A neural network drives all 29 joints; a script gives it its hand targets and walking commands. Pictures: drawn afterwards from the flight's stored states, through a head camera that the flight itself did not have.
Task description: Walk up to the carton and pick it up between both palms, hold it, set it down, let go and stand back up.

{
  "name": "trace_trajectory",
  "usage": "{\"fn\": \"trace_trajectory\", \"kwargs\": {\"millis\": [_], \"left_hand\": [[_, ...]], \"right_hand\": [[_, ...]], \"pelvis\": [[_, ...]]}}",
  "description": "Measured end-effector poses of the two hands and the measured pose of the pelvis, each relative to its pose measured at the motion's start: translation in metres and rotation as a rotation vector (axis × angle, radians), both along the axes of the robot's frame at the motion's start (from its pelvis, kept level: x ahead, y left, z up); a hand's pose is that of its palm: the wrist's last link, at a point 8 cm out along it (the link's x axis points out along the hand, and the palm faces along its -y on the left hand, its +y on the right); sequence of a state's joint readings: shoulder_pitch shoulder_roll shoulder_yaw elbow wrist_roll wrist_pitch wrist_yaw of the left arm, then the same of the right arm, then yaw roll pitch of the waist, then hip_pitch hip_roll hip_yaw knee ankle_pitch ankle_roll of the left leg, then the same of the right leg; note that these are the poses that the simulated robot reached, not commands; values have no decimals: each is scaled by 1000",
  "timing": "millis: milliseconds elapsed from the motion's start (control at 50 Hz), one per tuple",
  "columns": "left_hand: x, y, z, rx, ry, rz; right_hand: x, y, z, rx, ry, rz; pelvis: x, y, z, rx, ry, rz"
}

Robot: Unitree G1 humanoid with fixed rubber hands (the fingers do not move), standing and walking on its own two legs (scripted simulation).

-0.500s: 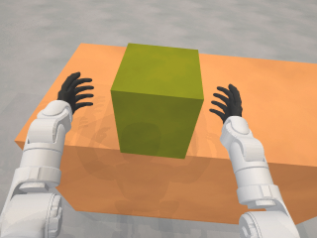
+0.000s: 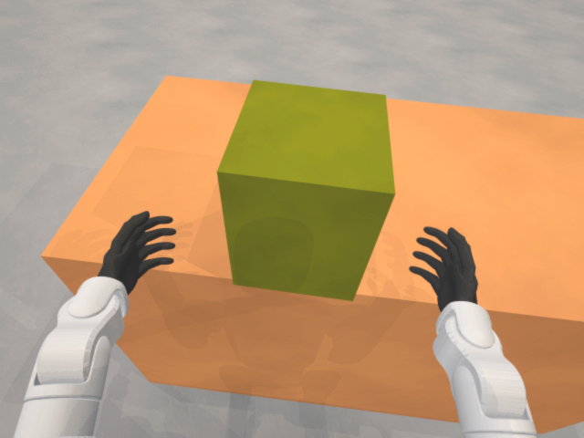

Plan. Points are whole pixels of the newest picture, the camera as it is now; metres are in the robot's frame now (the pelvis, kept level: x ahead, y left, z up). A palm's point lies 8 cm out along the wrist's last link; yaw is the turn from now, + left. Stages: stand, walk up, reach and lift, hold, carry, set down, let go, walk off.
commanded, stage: set down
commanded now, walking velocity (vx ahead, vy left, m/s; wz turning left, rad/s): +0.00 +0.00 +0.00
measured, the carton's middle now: (305, 195) +0.45 -0.02 +0.08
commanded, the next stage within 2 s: let go in 1.62 s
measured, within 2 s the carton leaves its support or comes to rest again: neither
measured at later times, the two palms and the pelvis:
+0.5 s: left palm (110, 347) +0.23 +0.23 +0.02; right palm (446, 344) +0.22 -0.20 +0.03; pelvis +0.02 -0.01 +0.00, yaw +1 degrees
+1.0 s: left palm (118, 387) +0.20 +0.23 -0.02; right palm (453, 375) +0.20 -0.22 -0.02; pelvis +0.02 -0.01 +0.00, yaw +1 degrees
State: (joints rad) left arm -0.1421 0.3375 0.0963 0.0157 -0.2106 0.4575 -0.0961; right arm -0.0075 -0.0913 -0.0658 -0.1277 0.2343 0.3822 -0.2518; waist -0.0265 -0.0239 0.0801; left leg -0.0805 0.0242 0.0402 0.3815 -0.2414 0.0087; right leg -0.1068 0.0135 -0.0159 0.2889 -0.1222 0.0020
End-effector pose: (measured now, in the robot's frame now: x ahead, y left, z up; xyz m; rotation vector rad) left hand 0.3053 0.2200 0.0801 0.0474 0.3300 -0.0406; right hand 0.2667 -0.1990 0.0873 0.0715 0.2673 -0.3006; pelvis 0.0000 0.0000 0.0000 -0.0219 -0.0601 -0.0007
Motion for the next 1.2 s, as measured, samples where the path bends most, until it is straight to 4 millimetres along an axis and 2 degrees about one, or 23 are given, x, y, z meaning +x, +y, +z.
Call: {"fn": "trace_trajectory", "kwargs": {"millis": [200, 540, 720, 1200], "left_hand": [[-25, 7, -17, 6, -18, 16], [-79, 12, -59, 28, 74, 44], [-89, 13, -66, 52, 113, 57], [-124, 3, -125, 118, 356, 123]], "right_hand": [[-15, 2, -15, -11, 19, 29], [-45, 3, -59, -29, 127, 57], [-48, -1, -74, -43, 165, 79], [-76, -27, -134, -106, 347, 173]], "pelvis": [[8, -5, 0, 1, 17, 4], [21, -8, 0, -5, 19, 19], [22, -8, 0, -2, 12, 18], [20, -20, 0, 10, 8, 13]]}}
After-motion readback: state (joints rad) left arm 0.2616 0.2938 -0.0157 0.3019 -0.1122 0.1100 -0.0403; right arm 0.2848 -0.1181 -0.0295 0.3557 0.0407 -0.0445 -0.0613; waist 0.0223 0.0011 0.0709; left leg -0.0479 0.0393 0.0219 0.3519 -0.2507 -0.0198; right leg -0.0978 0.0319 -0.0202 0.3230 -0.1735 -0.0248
